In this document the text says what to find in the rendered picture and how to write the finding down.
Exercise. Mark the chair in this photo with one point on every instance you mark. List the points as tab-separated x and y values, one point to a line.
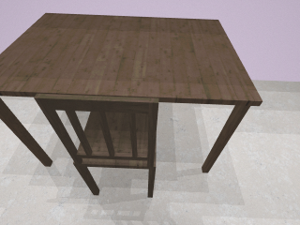
121	132

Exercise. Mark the table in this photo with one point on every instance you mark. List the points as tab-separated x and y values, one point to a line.
177	60

